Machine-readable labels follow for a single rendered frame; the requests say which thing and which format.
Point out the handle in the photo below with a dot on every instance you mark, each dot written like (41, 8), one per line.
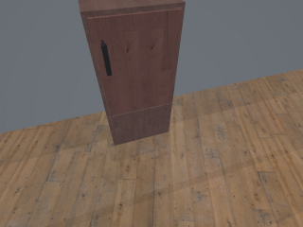
(106, 58)

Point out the cupboard door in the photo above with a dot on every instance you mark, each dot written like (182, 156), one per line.
(142, 49)

